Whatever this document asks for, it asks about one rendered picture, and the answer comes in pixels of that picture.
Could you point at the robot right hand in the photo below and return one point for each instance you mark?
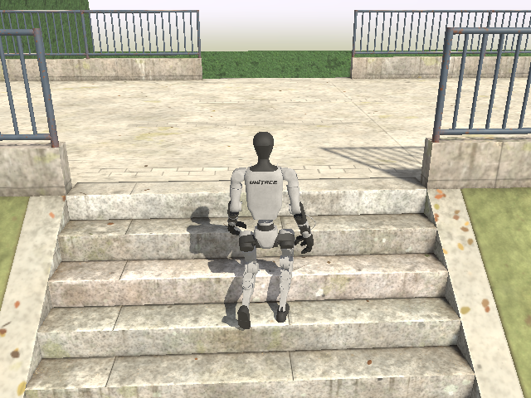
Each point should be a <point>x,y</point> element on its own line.
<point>306,241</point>

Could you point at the robot left forearm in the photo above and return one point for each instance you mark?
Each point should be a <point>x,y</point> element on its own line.
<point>232,216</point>

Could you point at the humanoid robot torso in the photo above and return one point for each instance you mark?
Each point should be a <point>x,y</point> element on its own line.
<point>264,201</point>

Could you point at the right robot upper arm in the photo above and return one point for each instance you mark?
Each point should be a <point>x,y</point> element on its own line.
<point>293,189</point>

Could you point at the left robot upper arm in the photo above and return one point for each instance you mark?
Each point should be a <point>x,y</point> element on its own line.
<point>237,177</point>

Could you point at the robot right shin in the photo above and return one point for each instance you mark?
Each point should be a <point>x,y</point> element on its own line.
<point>285,281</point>

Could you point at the robot left hand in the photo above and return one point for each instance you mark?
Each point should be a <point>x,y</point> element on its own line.
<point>233,231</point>

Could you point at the robot right forearm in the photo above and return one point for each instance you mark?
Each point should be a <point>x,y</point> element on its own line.
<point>303,223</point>

